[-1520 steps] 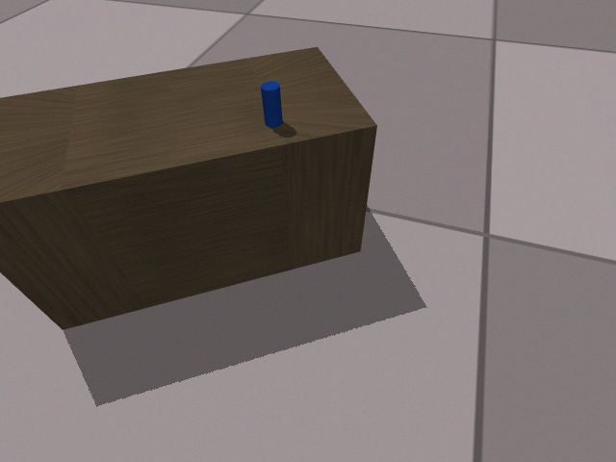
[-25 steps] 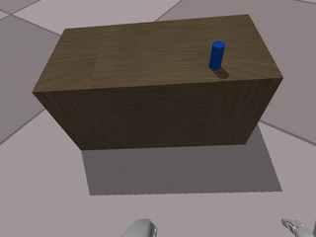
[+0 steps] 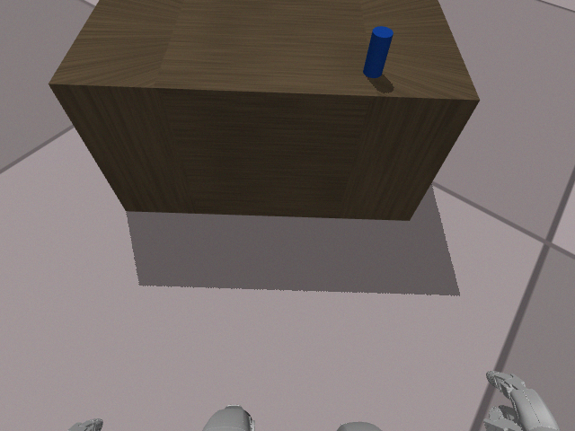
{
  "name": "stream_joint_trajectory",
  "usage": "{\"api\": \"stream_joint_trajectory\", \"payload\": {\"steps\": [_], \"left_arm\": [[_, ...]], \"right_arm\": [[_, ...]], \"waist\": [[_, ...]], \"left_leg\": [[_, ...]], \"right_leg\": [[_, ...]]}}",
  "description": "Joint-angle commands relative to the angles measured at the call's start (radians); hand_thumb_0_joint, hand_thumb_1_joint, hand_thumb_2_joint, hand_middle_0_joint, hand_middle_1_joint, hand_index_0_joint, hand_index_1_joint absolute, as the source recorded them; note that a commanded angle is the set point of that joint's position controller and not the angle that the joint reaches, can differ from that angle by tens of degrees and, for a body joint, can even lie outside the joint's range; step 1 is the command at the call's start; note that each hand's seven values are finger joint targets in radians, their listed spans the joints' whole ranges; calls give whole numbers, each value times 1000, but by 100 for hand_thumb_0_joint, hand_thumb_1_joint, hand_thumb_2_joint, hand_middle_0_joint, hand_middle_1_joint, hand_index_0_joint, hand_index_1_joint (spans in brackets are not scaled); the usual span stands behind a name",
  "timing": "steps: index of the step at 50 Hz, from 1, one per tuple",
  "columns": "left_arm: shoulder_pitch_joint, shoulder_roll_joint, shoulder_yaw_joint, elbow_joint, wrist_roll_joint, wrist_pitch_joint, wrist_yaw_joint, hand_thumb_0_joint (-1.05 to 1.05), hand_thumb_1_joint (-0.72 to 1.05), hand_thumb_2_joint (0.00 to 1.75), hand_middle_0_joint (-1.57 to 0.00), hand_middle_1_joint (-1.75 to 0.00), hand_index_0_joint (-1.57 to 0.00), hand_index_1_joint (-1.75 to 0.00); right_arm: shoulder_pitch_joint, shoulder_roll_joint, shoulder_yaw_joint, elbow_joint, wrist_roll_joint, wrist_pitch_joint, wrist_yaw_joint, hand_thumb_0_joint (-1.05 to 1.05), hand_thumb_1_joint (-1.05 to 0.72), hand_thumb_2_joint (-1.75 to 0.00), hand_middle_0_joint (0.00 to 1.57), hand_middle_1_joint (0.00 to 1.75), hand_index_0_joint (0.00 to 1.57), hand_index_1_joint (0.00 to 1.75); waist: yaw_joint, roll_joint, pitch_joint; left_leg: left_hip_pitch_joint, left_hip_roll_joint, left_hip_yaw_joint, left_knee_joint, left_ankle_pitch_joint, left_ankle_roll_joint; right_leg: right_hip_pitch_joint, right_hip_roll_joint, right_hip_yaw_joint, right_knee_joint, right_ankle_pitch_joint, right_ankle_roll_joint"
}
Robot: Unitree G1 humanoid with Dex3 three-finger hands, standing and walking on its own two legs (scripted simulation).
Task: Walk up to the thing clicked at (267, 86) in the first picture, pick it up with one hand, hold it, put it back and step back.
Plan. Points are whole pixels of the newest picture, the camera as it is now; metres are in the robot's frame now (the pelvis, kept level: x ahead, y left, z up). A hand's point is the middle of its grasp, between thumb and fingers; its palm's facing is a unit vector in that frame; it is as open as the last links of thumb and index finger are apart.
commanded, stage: step back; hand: right
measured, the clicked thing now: (377, 53) +1.02 -0.21 -0.10
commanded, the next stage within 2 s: stand in 1.22 s
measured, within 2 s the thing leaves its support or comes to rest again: neither
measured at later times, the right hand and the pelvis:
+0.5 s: hand out of the picture -0.01 -0.27 -0.15, palm faces -0.10 +0.94 -0.33, open 7.3 cm; pelvis -0.09 -0.02 +0.00, yaw +4 degrees
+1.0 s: hand out of the picture +0.08 -0.28 -0.16, palm faces -0.15 +0.92 -0.36, open 7.3 cm; pelvis -0.04 -0.03 +0.00, yaw +6 degrees
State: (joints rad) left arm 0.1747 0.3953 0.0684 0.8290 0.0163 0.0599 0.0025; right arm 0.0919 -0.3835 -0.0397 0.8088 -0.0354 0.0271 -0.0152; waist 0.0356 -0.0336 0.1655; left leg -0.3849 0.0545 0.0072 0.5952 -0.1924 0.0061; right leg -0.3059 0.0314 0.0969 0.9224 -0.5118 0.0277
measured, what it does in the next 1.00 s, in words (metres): steps on the spot: right foot, then left foot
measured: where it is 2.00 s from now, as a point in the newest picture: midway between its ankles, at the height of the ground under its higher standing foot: outside the picture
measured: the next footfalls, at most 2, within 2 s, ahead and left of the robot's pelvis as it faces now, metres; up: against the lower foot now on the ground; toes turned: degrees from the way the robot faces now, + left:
right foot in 0.06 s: +0.00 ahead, -0.15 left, +0.00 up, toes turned +3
left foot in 0.38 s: -0.06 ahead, +0.11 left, +0.00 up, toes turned +2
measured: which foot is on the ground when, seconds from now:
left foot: down 0.00-0.08, up 0.10-0.36, down 0.38-0.68, up 0.70-0.96, down 0.98-1.00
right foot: up 0.00-0.04, down 0.06-1.00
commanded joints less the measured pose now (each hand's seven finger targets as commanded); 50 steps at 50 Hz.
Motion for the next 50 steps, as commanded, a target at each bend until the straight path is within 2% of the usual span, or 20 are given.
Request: {"api": "stream_joint_trajectory", "payload": {"steps": [1,3,4,5,6,9,14,19,21,22,23,25,32,34,35,36,39,44,48,50], "left_arm": [[88,159,49,-5,4,-50,11,0,90,90,-20,-30,-20,-30],[153,207,67,50,22,-62,15,0,90,90,-20,-30,-20,-30],[154,310,95,38,36,-65,17,0,90,90,-20,-30,-20,-30],[55,381,104,-10,40,-61,21,0,90,90,-20,-30,-20,-30],[-24,378,102,-29,33,-61,22,0,90,90,-20,-30,-20,-30],[-110,235,64,-27,28,-80,24,0,90,90,-20,-30,-20,-30],[51,251,79,10,38,-93,17,0,90,90,-20,-30,-20,-30],[19,240,54,4,19,-74,4,0,90,90,-20,-30,-20,-30],[38,129,21,-7,5,-77,2,0,90,90,-20,-30,-20,-30],[-43,182,40,-1,-2,-75,7,0,90,90,-20,-30,-20,-30],[-73,236,54,5,9,-79,8,0,90,90,-20,-30,-20,-30],[-4,213,48,28,0,-87,-6,0,90,90,-20,-30,-20,-30],[141,176,57,126,14,-122,8,0,90,90,-20,-30,-20,-30],[182,321,91,116,34,-133,22,0,90,90,-20,-30,-20,-30],[78,346,94,86,32,-130,20,0,90,90,-20,-30,-20,-30],[29,330,93,67,27,-131,18,0,90,90,-20,-30,-20,-30],[26,237,62,74,10,-149,23,0,90,90,-20,-30,-20,-30],[21,228,49,77,3,-142,26,0,90,90,-20,-30,-20,-30],[-31,224,37,61,-9,-113,27,0,90,90,-20,-30,-20,-30],[2,176,21,51,-16,-101,25,0,90,90,-20,-30,-20,-30]], "right_arm": [[38,-277,-79,-43,3,16,-2,0,-90,-90,20,30,20,30],[0,-215,-60,-54,12,25,4,0,-90,-90,20,30,20,30],[0,-145,-39,-82,16,19,1,0,-90,-90,20,30,20,30],[-65,-175,-58,-96,11,20,-14,0,-90,-90,20,30,20,30],[-48,-224,-78,-66,13,19,-17,0,-90,-90,20,30,20,30],[38,-196,-59,7,23,9,-4,0,-90,-90,20,30,20,30],[5,-182,-49,8,4,-21,11,0,-90,-90,20,30,20,30],[109,-172,-64,78,-3,-52,19,0,-90,-90,20,30,20,30],[172,-247,-90,95,-17,-66,10,0,-90,-90,20,30,20,30],[143,-342,-102,88,-12,-62,14,0,-90,-90,20,30,20,30],[121,-351,-110,89,-5,-60,18,0,-90,-90,20,30,20,30],[63,-260,-82,70,-10,-59,23,0,-90,-90,20,30,20,30],[33,-173,-55,60,10,-29,31,0,-90,-90,20,30,20,30],[29,-101,-32,28,8,-28,16,0,-90,-90,20,30,20,30],[54,-181,-58,53,1,-25,6,0,-90,-90,20,30,20,30],[91,-213,-68,70,4,-32,7,0,-90,-90,20,30,20,30],[118,-173,-54,108,11,-43,14,0,-90,-90,20,30,20,30],[90,-135,-41,103,11,-36,17,0,-90,-90,20,30,20,30],[121,-139,-50,138,14,-41,10,0,-90,-90,20,30,20,30],[114,-214,-67,138,8,-46,0,0,-90,-90,20,30,20,30]], "waist": [[-35,276,-307],[0,132,-279],[14,-163,-211],[53,-156,-145],[31,-159,-68],[-58,-61,-52],[44,-146,-127],[-17,-129,-165],[-36,153,-227],[-59,197,-155],[-66,176,-75],[-21,154,-35],[41,132,-133],[72,-124,-130],[37,-50,-72],[11,-28,-36],[-16,-18,-102],[-9,-113,-147],[-43,-89,-207],[-30,73,-269]], "left_leg": [[266,146,-159,-62,145,183],[36,66,-104,94,-32,105],[-233,-96,-72,249,-324,31],[-157,-106,-184,393,-408,-14],[-74,-62,-208,482,-379,-18],[-113,-136,-177,521,-207,-14],[-141,-71,-89,208,-287,-35],[222,-92,-3,-260,-151,4],[429,141,-409,-313,-193,97],[269,269,-575,-357,-451,221],[114,298,-575,-390,-564,264],[135,190,-381,-361,-464,212],[-78,49,-146,-58,-300,90],[-271,-145,-112,315,-401,16],[-194,-71,-173,374,-394,9],[-185,-34,-172,389,-365,10],[-126,-28,-168,310,-249,5],[27,-28,-40,125,-200,-5],[191,-54,31,-125,106,18],[288,98,-152,-115,380,87]], "right_leg": [[87,-2,-123,-450,129,-23],[218,-63,15,-547,213,-67],[218,-261,339,-593,92,-129],[-67,-453,484,-665,-4,-295],[-244,-478,515,-713,-109,-317],[-65,-242,115,-557,285,-192],[203,-248,146,-529,102,-200],[66,-230,73,-409,180,-162],[-186,-94,-56,-130,190,-67],[-233,-45,-119,-53,-64,-52],[-169,-90,-58,10,-71,-60],[-165,-94,-59,-74,-22,-61],[297,-14,-139,-477,222,-50],[276,-383,458,-728,-152,-164],[105,-472,534,-753,-262,-254],[81,-468,499,-720,-183,-294],[173,-305,172,-602,347,-199],[137,-286,8,-471,844,-183],[113,-229,-55,-305,807,-118],[26,-137,-91,-183,607,-60]]}}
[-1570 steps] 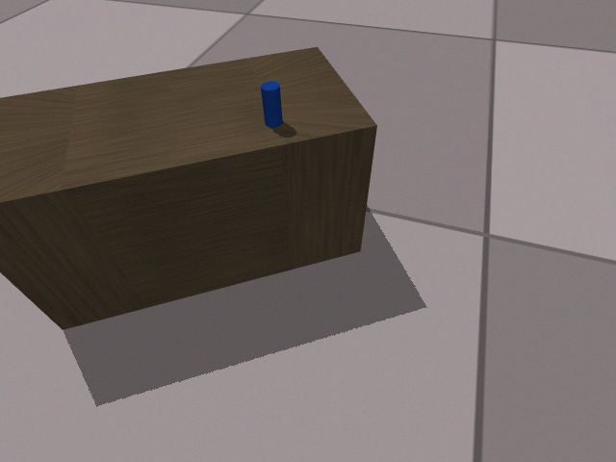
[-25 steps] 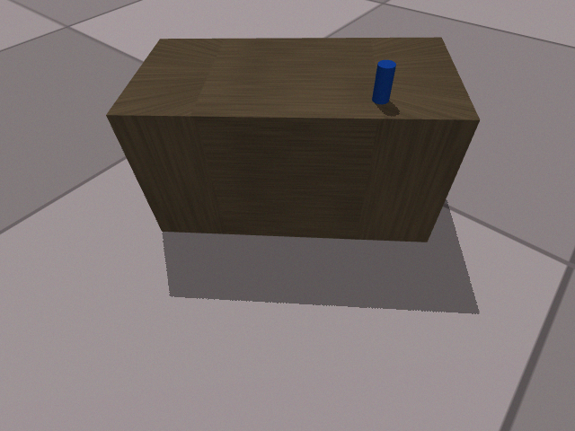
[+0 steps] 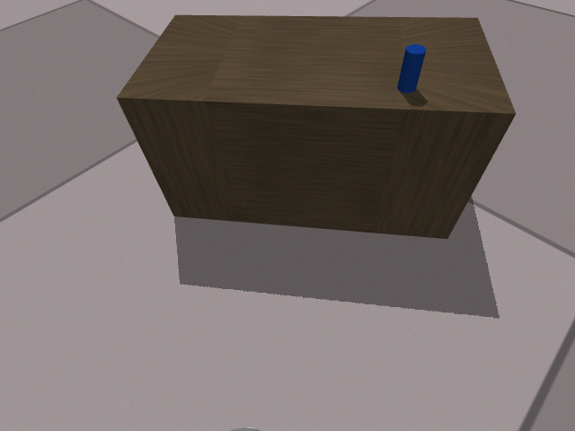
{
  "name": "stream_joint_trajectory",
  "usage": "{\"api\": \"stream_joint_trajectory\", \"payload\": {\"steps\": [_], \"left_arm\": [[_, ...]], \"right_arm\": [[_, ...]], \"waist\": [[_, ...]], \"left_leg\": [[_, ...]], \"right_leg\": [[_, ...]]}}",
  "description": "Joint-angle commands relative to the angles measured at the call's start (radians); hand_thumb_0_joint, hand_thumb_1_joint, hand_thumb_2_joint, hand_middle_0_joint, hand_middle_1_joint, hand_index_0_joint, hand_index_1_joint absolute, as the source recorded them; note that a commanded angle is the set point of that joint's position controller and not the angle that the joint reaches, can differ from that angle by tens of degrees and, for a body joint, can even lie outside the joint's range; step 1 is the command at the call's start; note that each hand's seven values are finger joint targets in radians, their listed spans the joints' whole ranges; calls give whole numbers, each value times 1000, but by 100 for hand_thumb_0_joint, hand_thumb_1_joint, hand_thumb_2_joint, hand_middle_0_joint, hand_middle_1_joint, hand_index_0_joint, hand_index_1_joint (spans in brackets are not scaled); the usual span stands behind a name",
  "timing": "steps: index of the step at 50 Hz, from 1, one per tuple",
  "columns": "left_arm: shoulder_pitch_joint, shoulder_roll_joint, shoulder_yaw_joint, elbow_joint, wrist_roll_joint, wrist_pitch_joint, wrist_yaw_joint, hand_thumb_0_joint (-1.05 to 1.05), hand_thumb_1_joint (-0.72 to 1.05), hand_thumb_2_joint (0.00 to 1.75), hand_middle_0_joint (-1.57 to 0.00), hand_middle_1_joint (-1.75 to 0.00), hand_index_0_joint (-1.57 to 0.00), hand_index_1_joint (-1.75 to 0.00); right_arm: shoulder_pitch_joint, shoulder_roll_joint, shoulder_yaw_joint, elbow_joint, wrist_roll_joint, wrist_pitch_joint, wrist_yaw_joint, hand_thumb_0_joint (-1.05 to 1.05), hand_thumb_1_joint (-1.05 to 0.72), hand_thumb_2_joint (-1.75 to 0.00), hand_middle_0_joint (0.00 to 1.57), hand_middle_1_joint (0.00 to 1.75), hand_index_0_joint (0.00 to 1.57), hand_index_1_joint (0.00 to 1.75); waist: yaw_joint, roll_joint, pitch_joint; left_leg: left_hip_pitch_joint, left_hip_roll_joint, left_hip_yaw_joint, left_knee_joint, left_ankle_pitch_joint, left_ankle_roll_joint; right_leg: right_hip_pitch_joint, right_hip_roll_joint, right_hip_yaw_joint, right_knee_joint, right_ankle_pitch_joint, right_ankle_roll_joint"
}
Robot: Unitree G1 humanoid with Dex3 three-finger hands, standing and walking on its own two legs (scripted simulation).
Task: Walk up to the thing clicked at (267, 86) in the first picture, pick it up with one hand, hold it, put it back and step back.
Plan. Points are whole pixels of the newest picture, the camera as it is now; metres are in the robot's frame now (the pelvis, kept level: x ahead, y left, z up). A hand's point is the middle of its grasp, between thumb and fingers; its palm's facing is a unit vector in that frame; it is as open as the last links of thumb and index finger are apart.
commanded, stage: step back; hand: right
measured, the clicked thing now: (411, 69) +1.04 -0.30 -0.10
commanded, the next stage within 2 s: stand in 0.22 s
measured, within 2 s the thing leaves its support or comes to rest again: neither
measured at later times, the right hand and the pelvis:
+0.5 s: hand out of the picture +0.11 -0.24 -0.13, palm faces +0.03 +0.94 -0.33, open 7.3 cm; pelvis +0.01 +0.02 +0.02, yaw -2 degrees
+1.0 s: hand out of the picture +0.06 -0.24 -0.14, palm faces +0.03 +0.95 -0.32, open 7.3 cm; pelvis +0.01 +0.02 +0.02, yaw -3 degrees
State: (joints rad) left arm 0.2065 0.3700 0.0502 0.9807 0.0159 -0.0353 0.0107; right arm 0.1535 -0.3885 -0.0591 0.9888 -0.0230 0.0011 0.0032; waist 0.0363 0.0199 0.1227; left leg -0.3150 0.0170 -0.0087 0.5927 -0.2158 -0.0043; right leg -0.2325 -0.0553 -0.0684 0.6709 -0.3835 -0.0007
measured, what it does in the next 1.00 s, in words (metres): stands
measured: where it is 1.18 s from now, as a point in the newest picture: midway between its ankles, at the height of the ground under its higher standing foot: outside the picture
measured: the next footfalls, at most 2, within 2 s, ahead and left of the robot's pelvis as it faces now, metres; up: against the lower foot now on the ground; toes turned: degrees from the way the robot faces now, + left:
none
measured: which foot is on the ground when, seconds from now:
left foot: down 0.00-1.00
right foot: down 0.00-1.00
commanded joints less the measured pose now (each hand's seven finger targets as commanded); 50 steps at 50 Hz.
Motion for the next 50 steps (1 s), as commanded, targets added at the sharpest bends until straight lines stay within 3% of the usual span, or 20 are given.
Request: {"api": "stream_joint_trajectory", "payload": {"steps": [1,2,3,4,5,7,8,9,10,11,13,16,21,29,30,34,37,41,44,50], "left_arm": [[-10,180,29,-85,-28,5,17,0,90,90,-20,-30,-20,-30],[10,193,37,-55,-31,17,21,0,90,90,-20,-30,-20,-30],[9,199,34,-33,-24,18,19,0,90,90,-20,-30,-20,-30],[14,197,33,-19,-17,17,15,0,90,90,-20,-30,-20,-30],[20,198,33,-9,-9,12,13,0,90,90,-20,-30,-20,-30],[19,237,45,-3,-2,-3,13,0,90,90,-20,-30,-20,-30],[-5,254,49,-1,0,-11,16,0,90,90,-20,-30,-20,-30],[-55,271,49,-5,0,-13,14,0,90,90,-20,-30,-20,-30],[-88,261,41,-11,0,-14,12,0,90,90,-20,-30,-20,-30],[-97,199,6,20,-6,-12,1,0,90,90,-20,-30,-20,-30],[-94,178,-6,24,-11,-16,-2,0,90,90,-20,-30,-20,-30],[-104,202,-5,49,-15,-14,-1,0,90,90,-20,-30,-20,-30],[-114,195,-10,74,-13,-13,-2,0,90,90,-20,-30,-20,-30],[-143,202,-9,98,-9,-7,-7,0,90,90,-20,-30,-20,-30],[-135,194,-10,103,-8,-4,-9,0,90,90,-20,-30,-20,-30],[-142,197,-10,103,-6,-6,-10,0,90,90,-20,-30,-20,-30],[-134,195,-10,108,-6,0,-13,0,90,90,-20,-30,-20,-30],[-136,198,-10,103,-7,-3,-12,0,90,90,-20,-30,-20,-30],[-134,196,-13,102,-7,0,-12,0,90,90,-20,-30,-20,-30],[-124,201,-14,99,-8,-3,-10,0,90,90,-20,-30,-20,-30]], "right_arm": [[-10,-226,-42,-62,-1,-22,-20,0,-90,-90,20,30,20,30],[-79,-266,-42,-77,7,-18,-17,0,-90,-90,20,30,20,30],[-117,-248,-39,-70,2,-11,-15,0,-90,-90,20,30,20,30],[-138,-236,-33,-68,-1,-3,-13,0,-90,-90,20,30,20,30],[-152,-219,-28,-65,-3,1,-13,0,-90,-90,20,30,20,30],[-161,-190,-18,-60,4,0,-11,0,-90,-90,20,30,20,30],[-151,-165,-10,-49,7,-3,-8,0,-90,-90,20,30,20,30],[-115,-160,-10,-29,8,-3,-6,0,-90,-90,20,30,20,30],[-113,-160,-10,-13,8,-4,-4,0,-90,-90,20,30,20,30],[-86,-167,-4,2,18,-20,2,0,-90,-90,20,30,20,30],[-124,-180,-6,12,14,-35,4,0,-90,-90,20,30,20,30],[-125,-164,0,29,14,-39,1,0,-90,-90,20,30,20,30],[-147,-167,1,53,15,-42,0,0,-90,-90,20,30,20,30],[-151,-158,5,79,14,-38,3,0,-90,-90,20,30,20,30],[-147,-168,4,83,16,-38,2,0,-90,-90,20,30,20,30],[-144,-164,6,89,14,-41,3,0,-90,-90,20,30,20,30],[-132,-175,4,93,13,-40,0,0,-90,-90,20,30,20,30],[-122,-168,7,97,13,-42,-1,0,-90,-90,20,30,20,30],[-108,-173,9,102,14,-38,-1,0,-90,-90,20,30,20,30],[-97,-169,12,104,14,-36,0,0,-90,-90,20,30,20,30]], "waist": [[-5,85,-224],[4,134,-214],[14,123,-180],[20,119,-163],[23,103,-142],[10,48,-122],[-5,13,-142],[-32,-2,-157],[-42,-2,-152],[-64,-2,-167],[-37,-7,-190],[-41,-25,-188],[-29,-14,-185],[-32,1,-139],[-35,30,-124],[-32,6,-130],[-35,25,-119],[-39,-14,-150],[-44,-19,-125],[-46,-35,-151]], "left_leg": [[137,241,-271,-172,320,178],[34,301,-300,-184,189,247],[-42,286,-279,-204,70,228],[-77,247,-215,-212,-43,190],[-56,202,-176,-189,-76,139],[-50,127,-123,-88,-37,71],[-20,98,-94,-51,29,48],[58,88,-76,-63,23,43],[121,99,-81,-90,38,47],[179,106,-102,-146,87,53],[184,132,-111,-145,237,58],[219,129,-86,-177,300,51],[229,126,-74,-230,295,36],[190,114,-69,-309,112,19],[182,116,-76,-329,51,14],[181,119,-77,-331,79,13],[176,124,-87,-352,-7,12],[211,124,-76,-331,98,11],[192,122,-79,-339,39,12],[225,120,-65,-313,110,14]], "right_leg": [[-42,34,55,107,207,-2],[30,37,43,99,-76,-15],[79,27,51,65,-99,-23],[96,24,55,8,-80,-31],[74,14,66,-94,-2,-36],[60,-47,170,-195,134,-55],[43,-90,244,-237,162,-69],[-22,-120,268,-240,150,-87],[-74,-113,252,-238,159,-78],[-56,-80,197,-251,162,-47],[28,-54,146,-258,281,-19],[65,-62,145,-281,355,-18],[115,-71,138,-332,352,-12],[115,-80,147,-401,208,-14],[95,-71,142,-403,176,-12],[104,-76,142,-408,191,-12],[86,-70,141,-407,156,-15],[86,-75,145,-404,208,-15],[67,-70,141,-411,170,-13],[68,-78,149,-414,208,-14]]}}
